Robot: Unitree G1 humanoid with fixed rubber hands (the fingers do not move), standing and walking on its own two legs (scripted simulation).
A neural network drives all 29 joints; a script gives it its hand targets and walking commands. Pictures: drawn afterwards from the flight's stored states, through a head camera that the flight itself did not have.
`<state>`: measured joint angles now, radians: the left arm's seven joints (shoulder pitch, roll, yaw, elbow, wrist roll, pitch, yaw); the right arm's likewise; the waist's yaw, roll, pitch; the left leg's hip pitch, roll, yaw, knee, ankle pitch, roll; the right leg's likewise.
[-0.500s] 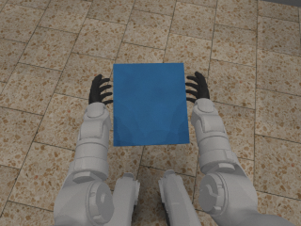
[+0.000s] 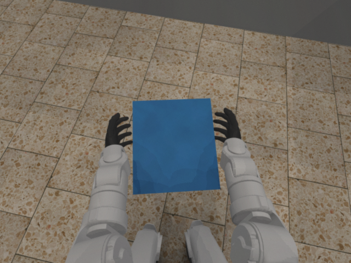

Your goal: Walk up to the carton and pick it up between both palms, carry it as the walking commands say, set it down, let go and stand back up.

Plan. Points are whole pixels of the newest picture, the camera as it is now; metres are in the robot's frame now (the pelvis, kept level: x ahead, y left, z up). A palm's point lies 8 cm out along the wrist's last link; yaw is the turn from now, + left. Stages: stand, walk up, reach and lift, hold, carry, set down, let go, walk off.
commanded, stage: reach and lift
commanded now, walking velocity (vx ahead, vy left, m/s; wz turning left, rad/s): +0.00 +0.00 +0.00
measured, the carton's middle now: (173, 149) +0.42 +0.00 -0.13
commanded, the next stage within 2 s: none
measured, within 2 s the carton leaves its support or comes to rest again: neither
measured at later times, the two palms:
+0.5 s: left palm (100, 142) +0.38 +0.14 +0.04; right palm (240, 135) +0.38 -0.14 +0.03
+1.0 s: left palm (83, 133) +0.36 +0.15 +0.11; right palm (255, 130) +0.36 -0.14 +0.11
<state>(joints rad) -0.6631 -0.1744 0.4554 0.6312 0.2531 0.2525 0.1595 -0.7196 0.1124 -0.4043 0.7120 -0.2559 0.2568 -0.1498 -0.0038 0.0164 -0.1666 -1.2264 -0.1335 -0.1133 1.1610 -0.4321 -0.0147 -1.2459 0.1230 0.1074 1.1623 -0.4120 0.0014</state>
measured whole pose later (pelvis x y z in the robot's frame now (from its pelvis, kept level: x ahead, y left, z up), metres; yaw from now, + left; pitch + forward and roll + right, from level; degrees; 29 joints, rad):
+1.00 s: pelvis +0.03 +0.01 +0.11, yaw -1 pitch +8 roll +0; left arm -0.41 -0.20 0.36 0.50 0.29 0.42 0.08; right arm -0.42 0.19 -0.37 0.50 -0.32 0.43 -0.03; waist 0.00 0.01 -0.08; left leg -0.41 -0.09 -0.13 0.49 -0.21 0.02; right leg -0.43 0.07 0.15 0.50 -0.20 0.00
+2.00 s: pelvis +0.04 +0.00 +0.11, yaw +0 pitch -7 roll +0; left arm -0.40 -0.19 0.32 0.42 0.33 0.72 0.05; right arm -0.40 0.19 -0.32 0.41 -0.35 0.72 -0.04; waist 0.00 0.01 -0.04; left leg -0.07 -0.07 -0.13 0.40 -0.21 0.02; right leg -0.09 0.07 0.12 0.42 -0.20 -0.02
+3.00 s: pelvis +0.03 +0.00 +0.11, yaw +0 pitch -8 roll +0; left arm -0.33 -0.17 0.26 0.35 0.30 0.74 0.03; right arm -0.35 0.18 -0.27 0.36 -0.31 0.74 -0.03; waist 0.00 0.00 -0.02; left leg -0.06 -0.07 -0.11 0.41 -0.21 0.02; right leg -0.08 0.06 0.11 0.42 -0.20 -0.02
